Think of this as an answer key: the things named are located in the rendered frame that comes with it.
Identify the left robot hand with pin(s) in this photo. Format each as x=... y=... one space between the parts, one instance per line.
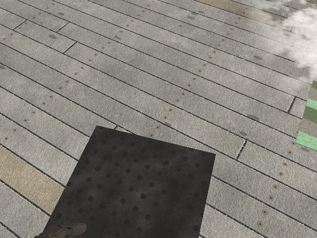
x=63 y=230

